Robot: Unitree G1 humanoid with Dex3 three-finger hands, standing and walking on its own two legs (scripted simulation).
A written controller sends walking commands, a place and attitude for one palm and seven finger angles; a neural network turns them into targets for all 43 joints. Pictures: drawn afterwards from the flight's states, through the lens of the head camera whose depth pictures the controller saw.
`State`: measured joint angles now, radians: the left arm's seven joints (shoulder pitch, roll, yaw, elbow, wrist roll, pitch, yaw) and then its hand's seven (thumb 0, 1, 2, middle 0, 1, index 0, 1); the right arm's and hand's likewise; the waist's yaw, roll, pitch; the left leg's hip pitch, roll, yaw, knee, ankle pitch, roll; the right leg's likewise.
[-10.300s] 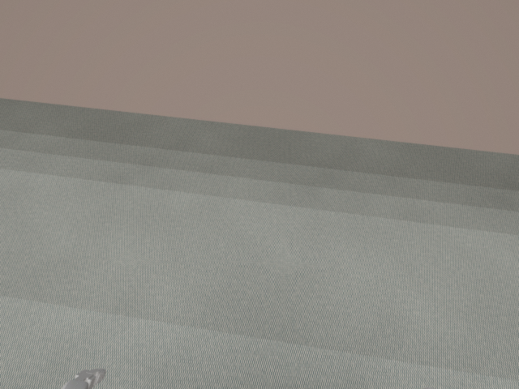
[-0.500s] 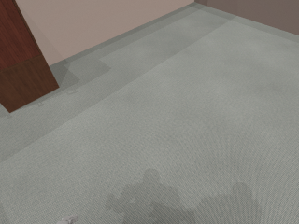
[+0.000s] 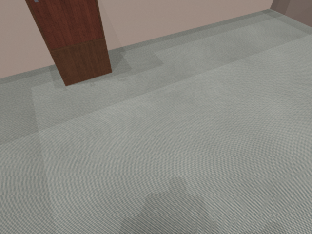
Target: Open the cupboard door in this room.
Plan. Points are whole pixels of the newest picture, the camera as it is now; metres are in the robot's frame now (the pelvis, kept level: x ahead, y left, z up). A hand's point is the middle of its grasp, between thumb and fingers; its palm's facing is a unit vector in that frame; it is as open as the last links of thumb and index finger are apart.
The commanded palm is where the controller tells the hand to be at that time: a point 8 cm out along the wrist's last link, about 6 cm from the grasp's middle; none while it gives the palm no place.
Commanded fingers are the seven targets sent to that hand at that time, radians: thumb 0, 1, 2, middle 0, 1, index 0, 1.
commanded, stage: stand and wait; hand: left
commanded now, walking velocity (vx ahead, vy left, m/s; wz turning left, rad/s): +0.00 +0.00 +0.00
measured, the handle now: out of the picture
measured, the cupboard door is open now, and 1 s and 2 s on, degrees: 0 0 0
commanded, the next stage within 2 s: turn or walk to find it in 0.42 s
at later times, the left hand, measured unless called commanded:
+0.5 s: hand out of the picture -0.02 +0.20 -0.17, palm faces +0.03 -0.98 -0.21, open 7.3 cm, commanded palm none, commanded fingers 0.00 0.90 0.90 -0.20 -0.30 -0.20 -0.30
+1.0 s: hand out of the picture +0.01 +0.22 -0.15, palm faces +0.22 -0.95 -0.24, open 7.4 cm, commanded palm none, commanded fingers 0.00 0.90 0.90 -0.20 -0.30 -0.20 -0.30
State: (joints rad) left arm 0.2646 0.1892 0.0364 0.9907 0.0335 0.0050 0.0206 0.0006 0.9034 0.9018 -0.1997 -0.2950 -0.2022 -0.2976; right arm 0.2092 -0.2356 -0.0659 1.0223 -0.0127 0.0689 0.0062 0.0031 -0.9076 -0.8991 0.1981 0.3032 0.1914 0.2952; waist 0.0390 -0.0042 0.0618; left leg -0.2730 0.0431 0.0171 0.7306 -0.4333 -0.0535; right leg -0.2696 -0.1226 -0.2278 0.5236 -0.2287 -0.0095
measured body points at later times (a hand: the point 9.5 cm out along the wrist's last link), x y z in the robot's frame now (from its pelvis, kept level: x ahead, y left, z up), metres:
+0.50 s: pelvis -0.03 +0.02 +0.00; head -0.04 +0.01 +0.45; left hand -0.02 +0.25 -0.15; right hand +0.01 -0.21 -0.16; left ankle -0.03 +0.13 -0.74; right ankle -0.02 -0.10 -0.74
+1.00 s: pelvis -0.06 +0.00 +0.00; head -0.02 +0.00 +0.45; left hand +0.00 +0.26 -0.13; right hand -0.03 -0.23 -0.16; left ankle -0.03 +0.13 -0.74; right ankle -0.09 -0.13 -0.70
